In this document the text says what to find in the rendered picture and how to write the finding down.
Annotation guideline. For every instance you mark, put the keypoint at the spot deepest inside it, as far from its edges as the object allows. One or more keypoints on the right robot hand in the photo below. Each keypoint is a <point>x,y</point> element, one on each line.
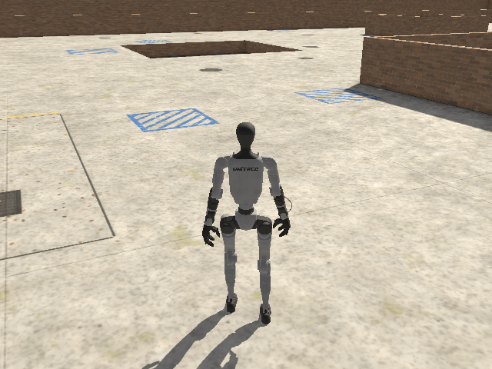
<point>285,225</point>

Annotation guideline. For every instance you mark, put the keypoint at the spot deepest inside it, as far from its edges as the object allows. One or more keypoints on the left robot hand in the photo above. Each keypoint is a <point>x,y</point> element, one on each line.
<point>206,234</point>

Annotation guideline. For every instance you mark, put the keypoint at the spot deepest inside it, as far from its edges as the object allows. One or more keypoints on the robot left shin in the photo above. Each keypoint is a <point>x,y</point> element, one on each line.
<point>230,275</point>

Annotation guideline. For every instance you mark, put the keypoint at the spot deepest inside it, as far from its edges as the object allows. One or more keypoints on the left robot forearm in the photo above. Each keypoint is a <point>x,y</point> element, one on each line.
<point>211,210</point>

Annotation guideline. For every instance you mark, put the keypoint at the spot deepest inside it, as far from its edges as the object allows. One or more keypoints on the right robot upper arm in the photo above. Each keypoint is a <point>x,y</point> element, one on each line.
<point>273,175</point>

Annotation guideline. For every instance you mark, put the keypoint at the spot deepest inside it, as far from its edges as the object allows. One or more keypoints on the right robot forearm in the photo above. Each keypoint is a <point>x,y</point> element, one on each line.
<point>281,206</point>

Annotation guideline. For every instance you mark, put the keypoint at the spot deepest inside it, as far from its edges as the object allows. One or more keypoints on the robot left thigh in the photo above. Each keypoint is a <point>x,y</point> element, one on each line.
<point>228,231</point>

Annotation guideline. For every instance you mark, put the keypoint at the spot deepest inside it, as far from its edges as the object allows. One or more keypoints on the left robot upper arm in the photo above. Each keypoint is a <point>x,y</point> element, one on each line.
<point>218,176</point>

